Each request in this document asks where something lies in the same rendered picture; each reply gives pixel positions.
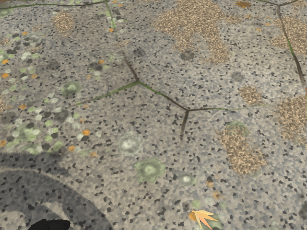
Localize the robot left hand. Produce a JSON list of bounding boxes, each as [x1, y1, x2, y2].
[[28, 218, 71, 230]]

